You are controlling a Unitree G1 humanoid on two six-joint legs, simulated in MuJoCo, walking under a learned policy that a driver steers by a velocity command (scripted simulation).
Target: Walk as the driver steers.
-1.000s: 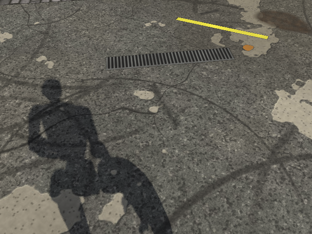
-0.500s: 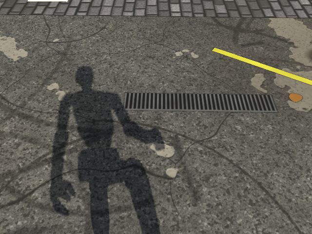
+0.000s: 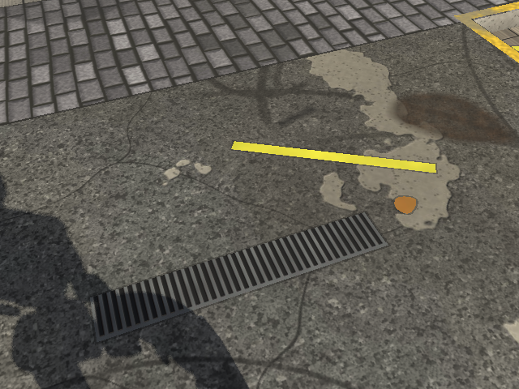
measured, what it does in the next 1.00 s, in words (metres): walks ahead, turning left: right foot, then left foot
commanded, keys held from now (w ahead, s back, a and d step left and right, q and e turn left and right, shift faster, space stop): w+e+shift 0.08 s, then w+q+shift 0.92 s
